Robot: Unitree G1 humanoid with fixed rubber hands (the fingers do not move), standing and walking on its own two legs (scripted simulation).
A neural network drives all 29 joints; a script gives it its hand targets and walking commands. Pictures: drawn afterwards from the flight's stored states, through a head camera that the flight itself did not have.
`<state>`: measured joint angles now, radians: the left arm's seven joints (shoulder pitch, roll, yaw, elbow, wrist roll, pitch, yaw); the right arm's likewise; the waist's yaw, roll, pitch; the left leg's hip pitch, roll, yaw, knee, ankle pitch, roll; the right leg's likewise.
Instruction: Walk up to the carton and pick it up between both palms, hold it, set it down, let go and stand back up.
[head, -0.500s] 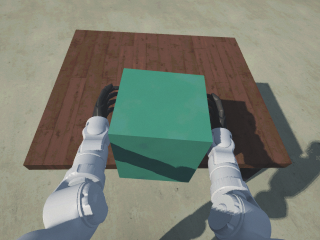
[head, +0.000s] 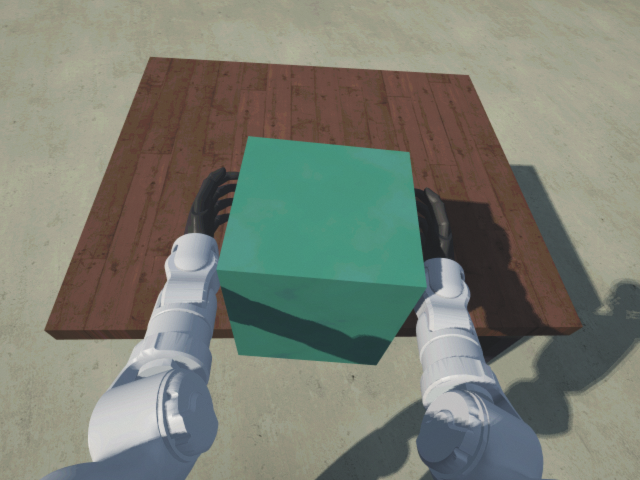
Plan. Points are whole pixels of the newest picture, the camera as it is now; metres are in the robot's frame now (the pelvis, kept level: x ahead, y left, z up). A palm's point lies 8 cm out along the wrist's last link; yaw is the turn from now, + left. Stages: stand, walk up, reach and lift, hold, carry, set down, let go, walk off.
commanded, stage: reach and lift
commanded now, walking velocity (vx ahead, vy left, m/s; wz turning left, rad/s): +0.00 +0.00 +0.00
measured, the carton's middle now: (317, 260) +0.41 +0.02 +0.00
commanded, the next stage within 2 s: none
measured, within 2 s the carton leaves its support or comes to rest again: leaves its support in 0.44 s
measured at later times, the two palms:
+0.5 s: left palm (199, 231) +0.40 +0.18 +0.06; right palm (436, 250) +0.40 -0.13 +0.06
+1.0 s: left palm (199, 225) +0.39 +0.17 +0.09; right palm (451, 250) +0.38 -0.13 +0.09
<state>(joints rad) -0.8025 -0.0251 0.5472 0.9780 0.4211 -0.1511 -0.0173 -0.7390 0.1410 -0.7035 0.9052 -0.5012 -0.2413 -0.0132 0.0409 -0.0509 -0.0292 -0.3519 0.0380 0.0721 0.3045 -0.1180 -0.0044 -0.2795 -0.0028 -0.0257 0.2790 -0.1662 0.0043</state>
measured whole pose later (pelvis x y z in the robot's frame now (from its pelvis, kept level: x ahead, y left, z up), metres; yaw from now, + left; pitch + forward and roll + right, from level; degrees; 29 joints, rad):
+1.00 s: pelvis -0.02 -0.01 +0.00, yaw -1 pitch +6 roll -1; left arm -0.80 0.00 0.42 0.94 0.31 -0.08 0.04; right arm -0.74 0.04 -0.46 1.03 -0.26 -0.28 -0.10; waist 0.05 -0.07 -0.05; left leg -0.29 0.06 0.10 0.26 -0.07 -0.01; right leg -0.22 0.01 -0.04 0.24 -0.12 -0.01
